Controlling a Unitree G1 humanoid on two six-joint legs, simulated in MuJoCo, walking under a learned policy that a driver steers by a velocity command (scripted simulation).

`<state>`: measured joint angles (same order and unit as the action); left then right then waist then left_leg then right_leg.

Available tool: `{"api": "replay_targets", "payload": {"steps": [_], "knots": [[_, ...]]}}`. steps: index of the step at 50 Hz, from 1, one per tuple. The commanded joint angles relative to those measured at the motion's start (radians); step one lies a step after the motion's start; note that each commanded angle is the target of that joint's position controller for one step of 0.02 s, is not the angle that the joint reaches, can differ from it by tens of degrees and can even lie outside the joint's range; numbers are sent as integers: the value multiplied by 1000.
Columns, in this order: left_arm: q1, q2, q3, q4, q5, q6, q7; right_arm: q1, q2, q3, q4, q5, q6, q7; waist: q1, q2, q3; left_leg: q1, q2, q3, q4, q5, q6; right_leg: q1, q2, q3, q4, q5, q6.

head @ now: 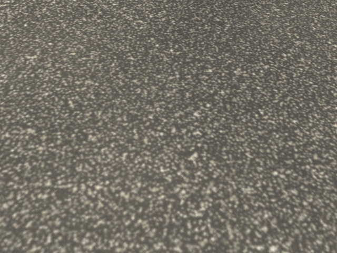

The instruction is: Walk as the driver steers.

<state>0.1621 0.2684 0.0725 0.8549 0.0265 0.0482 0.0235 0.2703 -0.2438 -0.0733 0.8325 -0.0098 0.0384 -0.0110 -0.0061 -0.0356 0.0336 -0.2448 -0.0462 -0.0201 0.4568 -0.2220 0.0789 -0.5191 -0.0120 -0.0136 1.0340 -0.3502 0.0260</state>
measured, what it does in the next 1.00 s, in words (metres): walks ahead: right foot, then left foot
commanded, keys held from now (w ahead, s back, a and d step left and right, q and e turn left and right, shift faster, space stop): q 0.12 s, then no key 0.24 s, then w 0.30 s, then w+e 0.34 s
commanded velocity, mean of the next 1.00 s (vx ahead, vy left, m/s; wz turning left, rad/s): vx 0.21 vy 0.00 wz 0.10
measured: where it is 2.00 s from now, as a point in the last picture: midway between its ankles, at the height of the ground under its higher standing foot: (178, 203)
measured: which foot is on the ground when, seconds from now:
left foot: down 0.00-0.34, up 0.36-0.76, down 0.78-1.00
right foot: up 0.00-0.32, down 0.34-0.78, up 0.80-1.00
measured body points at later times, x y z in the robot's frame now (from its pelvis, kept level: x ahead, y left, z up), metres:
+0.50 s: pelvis +0.00 -0.03 +0.01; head +0.02 -0.05 +0.45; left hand +0.04 +0.24 -0.11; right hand +0.14 -0.28 -0.13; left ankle -0.03 +0.08 -0.69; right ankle +0.00 -0.13 -0.74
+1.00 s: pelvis +0.14 +0.04 +0.00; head +0.15 +0.06 +0.45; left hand +0.19 +0.30 -0.14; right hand +0.19 -0.22 -0.12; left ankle +0.08 +0.11 -0.74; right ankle +0.17 -0.10 -0.66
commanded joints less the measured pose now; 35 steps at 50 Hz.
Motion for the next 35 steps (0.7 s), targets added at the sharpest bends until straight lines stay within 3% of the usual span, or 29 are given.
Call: {"api": "replay_targets", "payload": {"steps": [1, 6, 10, 14, 16, 17, 18, 19, 20, 21, 22, 23, 25, 28, 32, 35], "knots": [[1, 63, 15, -57, -5, -7, 1, 2, -146, -33, -66, 7, -22, -2, 4, 121, -71, 171, 227, -267, -135, 376, 151, -102, -4, 40, 26, 8, 16], [-40, 71, 9, -92, -12, -3, 11, 44, -175, -42, -70, -2, -16, -5, -35, 154, -68, 211, 234, -357, -125, 328, 175, -86, 7, 57, -123, -45, 25], [-16, 66, 2, -95, -19, -9, 14, 9, -174, -37, -81, -12, -14, 0, -33, 152, -88, 147, 226, -363, -109, 363, 173, 43, 18, 44, -217, -68, 3], [28, 66, -4, -94, -27, -15, 17, -42, -172, -29, -77, -15, -7, 4, -14, 158, -92, 80, 212, -386, -88, 392, 140, 201, 40, 27, -371, -67, -29], [92, 47, -11, -75, -25, -25, 20, -82, -162, -21, -73, -3, 0, 0, 32, 134, -85, 20, 173, -373, -50, 331, 86, 348, 46, 11, -619, 84, -49], [95, 69, -9, -76, -12, -36, 24, -73, -136, -12, -73, 1, -2, -2, 28, 81, -80, -48, 132, -356, -20, 198, 33, 430, -21, 87, -735, 152, -64], [82, 127, -7, -93, 9, -45, 28, -26, -65, 8, -76, 1, -7, -2, -5, -113, -103, -120, 26, -241, 134, -57, -19, 494, -248, 331, -835, 163, -107], [39, 180, 2, -99, 8, -44, 16, -43, -109, -3, -76, 1, -2, -9, 3, -199, -60, -154, -90, -102, 221, -309, -32, 358, -352, 455, -845, 152, -229], [57, 150, 1, -90, 11, -47, 6, -54, -143, -8, -67, -19, -3, -7, 14, -135, -29, -164, -51, -121, 349, -303, -33, 331, -339, 466, -881, -33, -264], [57, 127, -3, -75, 3, -48, -2, -56, -143, -12, -55, -24, -8, 4, 7, -111, 17, -217, -42, -119, 411, -248, -33, 339, -289, 437, -914, -212, -248], [50, 115, -5, -67, 0, -48, -4, -36, -139, -13, -36, -26, -13, 13, -5, -114, 51, -253, -35, -113, 441, -201, -43, 358, -241, 392, -933, -246, -217], [64, 113, -4, -55, -7, -53, -1, -35, -140, -14, -28, -33, -17, 24, -3, -127, 59, -288, -22, -96, 460, -166, -53, 400, -220, 363, -940, -221, -206], [102, 110, 0, -33, -13, -67, -4, -51, -125, -9, -12, -37, -28, 36, 13, -87, 50, -334, -4, -53, 462, -125, -73, 479, -192, 315, -931, -145, -207], [162, 115, 8, 3, -15, -89, -10, -139, -93, 3, -28, -30, -43, 47, 49, -78, 41, -353, 37, 10, 376, -90, -98, 532, -191, 286, -930, -79, -226], [214, 124, 16, 39, -8, -100, -16, -206, -74, 13, -43, -24, -58, 50, 77, -99, 43, -278, 53, 52, 221, -104, -94, 494, -200, 262, -917, -51, -245], [223, 133, 20, 53, -8, -101, -26, -212, -76, 15, -50, -19, -69, 44, 64, -91, 58, -152, 42, 73, 110, -114, -67, 394, -206, 272, -890, -33, -255]]}}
